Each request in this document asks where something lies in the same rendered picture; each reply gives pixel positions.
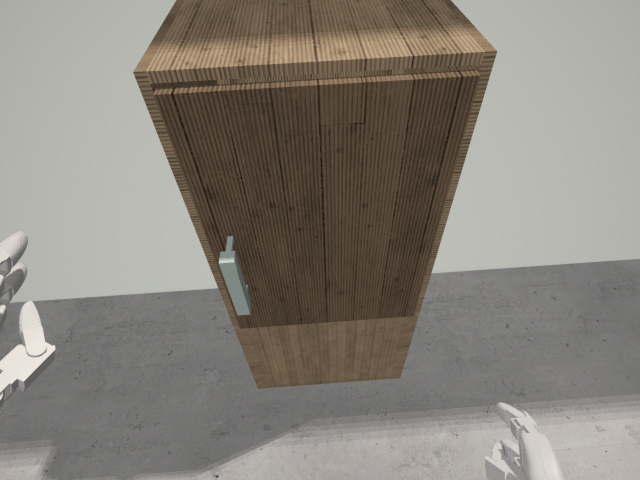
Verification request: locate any cupboard door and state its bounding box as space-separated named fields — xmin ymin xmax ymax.
xmin=153 ymin=70 xmax=481 ymax=329

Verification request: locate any handle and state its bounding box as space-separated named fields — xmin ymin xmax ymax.
xmin=219 ymin=236 xmax=251 ymax=316

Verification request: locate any robot left hand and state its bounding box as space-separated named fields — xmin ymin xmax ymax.
xmin=0 ymin=231 xmax=55 ymax=408

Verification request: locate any robot right hand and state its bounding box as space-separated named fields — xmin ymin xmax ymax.
xmin=485 ymin=402 xmax=564 ymax=480

